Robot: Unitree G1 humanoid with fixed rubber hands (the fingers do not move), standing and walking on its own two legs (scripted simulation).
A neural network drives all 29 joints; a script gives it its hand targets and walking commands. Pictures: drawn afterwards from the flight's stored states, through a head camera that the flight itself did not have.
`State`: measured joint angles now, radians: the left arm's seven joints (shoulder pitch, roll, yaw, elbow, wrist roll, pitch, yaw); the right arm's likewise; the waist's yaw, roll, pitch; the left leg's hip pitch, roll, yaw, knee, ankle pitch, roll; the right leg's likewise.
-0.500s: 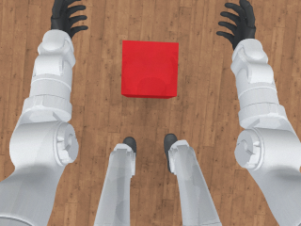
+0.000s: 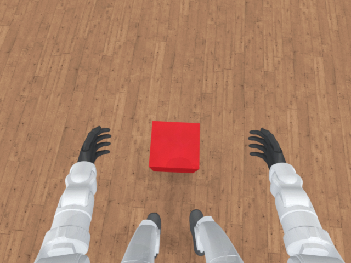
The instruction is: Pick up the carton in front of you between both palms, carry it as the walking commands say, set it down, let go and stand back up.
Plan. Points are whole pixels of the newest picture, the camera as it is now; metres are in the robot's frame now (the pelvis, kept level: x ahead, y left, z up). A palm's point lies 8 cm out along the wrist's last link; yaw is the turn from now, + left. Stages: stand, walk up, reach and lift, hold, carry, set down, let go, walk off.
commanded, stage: let go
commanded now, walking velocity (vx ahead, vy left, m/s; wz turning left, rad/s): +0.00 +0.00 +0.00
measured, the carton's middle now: (174, 149) +0.44 +0.00 -0.61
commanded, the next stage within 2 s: stand in 0.82 s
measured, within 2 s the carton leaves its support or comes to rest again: neither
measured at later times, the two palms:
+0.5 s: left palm (48, 234) +0.19 +0.24 -0.02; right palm (300, 226) +0.18 -0.22 -0.02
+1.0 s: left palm (31, 245) +0.17 +0.28 -0.04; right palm (320, 226) +0.18 -0.27 -0.03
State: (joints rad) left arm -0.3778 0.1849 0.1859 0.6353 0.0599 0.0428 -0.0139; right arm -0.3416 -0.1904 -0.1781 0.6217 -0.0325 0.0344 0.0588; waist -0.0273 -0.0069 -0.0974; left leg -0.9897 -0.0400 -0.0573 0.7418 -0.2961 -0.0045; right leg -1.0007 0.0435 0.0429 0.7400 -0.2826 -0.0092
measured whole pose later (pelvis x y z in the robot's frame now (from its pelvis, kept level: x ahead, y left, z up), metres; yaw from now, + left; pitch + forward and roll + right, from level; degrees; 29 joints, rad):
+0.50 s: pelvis +0.02 +0.01 +0.05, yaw +0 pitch -1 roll +0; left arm 0.23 0.21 0.05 0.45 0.01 0.07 -0.06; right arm 0.23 -0.21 -0.04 0.44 0.00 0.07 0.08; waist -0.01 0.01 0.06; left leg -0.15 -0.04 -0.05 0.43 -0.27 0.02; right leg -0.15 0.03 0.06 0.42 -0.25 0.00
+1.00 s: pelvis +0.03 +0.01 +0.04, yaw +0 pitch -1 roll +0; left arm 0.21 0.30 0.05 0.64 0.04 0.04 0.01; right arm 0.19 -0.30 -0.05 0.61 -0.04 0.05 -0.01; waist 0.00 0.01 0.02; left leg -0.18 -0.03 -0.05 0.52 -0.32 0.01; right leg -0.19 0.04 0.04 0.50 -0.30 -0.01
